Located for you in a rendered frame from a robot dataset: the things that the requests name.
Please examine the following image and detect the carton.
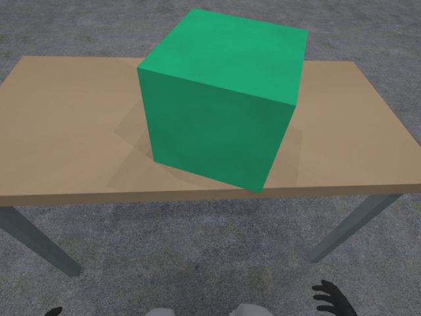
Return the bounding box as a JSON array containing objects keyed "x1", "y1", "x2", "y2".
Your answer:
[{"x1": 137, "y1": 9, "x2": 308, "y2": 193}]

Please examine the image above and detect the table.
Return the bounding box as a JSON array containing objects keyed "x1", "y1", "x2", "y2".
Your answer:
[{"x1": 0, "y1": 56, "x2": 421, "y2": 277}]

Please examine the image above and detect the right robot hand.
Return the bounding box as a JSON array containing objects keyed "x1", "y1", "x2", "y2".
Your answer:
[{"x1": 312, "y1": 280, "x2": 358, "y2": 316}]

